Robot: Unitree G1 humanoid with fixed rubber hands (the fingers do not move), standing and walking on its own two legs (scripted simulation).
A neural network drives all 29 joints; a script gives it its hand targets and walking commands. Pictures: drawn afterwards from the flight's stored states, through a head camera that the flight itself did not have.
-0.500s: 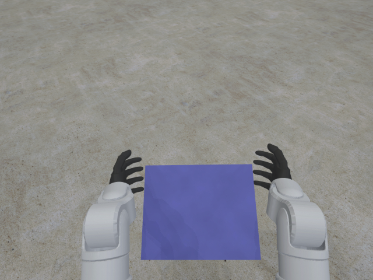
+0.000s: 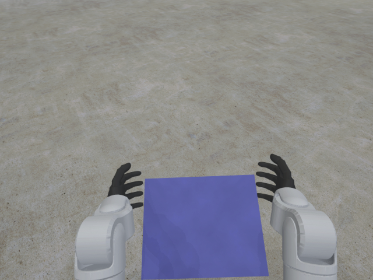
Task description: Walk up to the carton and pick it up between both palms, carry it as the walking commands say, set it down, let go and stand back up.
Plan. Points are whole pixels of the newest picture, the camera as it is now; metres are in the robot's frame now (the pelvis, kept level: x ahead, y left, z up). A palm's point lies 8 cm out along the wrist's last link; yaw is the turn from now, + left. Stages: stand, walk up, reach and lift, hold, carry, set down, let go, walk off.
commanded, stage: carry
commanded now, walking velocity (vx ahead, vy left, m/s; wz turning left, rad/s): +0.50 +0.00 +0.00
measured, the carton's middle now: (200, 224) +0.26 +0.00 +0.00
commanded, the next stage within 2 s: none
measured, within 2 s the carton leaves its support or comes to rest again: neither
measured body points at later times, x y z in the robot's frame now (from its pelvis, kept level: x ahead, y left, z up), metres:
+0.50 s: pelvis +0.33 -0.04 +0.00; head +0.32 -0.05 +0.45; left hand +0.58 +0.13 +0.10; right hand +0.60 -0.18 +0.10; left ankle +0.12 +0.10 -0.71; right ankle +0.44 -0.13 -0.73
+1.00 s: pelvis +0.64 -0.01 +0.00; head +0.64 +0.00 +0.45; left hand +0.91 +0.14 +0.09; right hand +0.91 -0.17 +0.11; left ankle +0.73 +0.08 -0.72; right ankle +0.47 -0.12 -0.70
